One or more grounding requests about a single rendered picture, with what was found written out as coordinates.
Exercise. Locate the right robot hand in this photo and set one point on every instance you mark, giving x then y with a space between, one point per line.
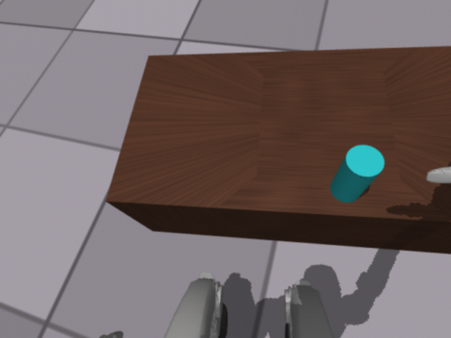
439 175

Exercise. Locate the can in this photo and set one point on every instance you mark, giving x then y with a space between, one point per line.
360 167

